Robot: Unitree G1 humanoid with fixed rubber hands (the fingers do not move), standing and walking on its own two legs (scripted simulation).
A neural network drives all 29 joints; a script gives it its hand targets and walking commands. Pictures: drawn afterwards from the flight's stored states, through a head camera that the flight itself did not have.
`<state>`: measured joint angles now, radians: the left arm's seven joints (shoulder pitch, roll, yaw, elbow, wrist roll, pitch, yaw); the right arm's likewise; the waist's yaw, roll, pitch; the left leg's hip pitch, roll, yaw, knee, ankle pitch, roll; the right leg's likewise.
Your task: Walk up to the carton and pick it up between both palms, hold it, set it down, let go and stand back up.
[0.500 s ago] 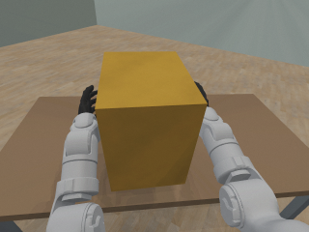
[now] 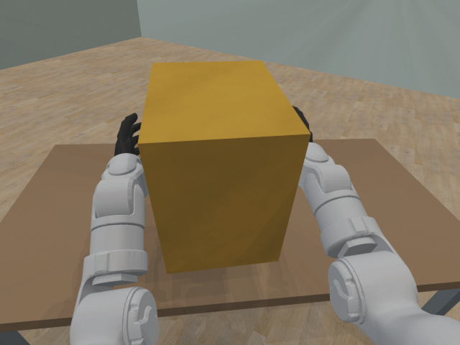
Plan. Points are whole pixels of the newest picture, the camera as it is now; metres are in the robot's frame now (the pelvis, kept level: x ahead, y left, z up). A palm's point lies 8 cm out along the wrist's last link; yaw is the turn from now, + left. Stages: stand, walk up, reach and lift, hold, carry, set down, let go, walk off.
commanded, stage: reach and lift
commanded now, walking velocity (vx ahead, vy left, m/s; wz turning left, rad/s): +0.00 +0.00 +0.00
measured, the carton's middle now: (216, 163) +0.40 +0.01 +0.18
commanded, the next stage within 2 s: hold in 0.88 s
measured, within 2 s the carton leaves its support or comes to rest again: neither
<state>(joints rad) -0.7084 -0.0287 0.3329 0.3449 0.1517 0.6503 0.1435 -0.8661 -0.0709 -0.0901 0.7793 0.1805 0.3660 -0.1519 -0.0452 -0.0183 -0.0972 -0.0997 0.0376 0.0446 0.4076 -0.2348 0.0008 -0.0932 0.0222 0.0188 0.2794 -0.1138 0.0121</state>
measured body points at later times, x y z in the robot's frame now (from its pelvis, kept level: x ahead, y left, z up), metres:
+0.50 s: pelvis +0.00 +0.00 +0.00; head -0.07 +0.02 +0.44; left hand +0.38 +0.16 +0.22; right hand +0.40 -0.14 +0.23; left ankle +0.00 +0.11 -0.75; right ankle +0.03 -0.13 -0.75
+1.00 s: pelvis +0.00 +0.00 +0.00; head -0.07 +0.02 +0.44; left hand +0.38 +0.16 +0.23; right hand +0.39 -0.14 +0.25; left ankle +0.00 +0.11 -0.75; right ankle +0.03 -0.13 -0.75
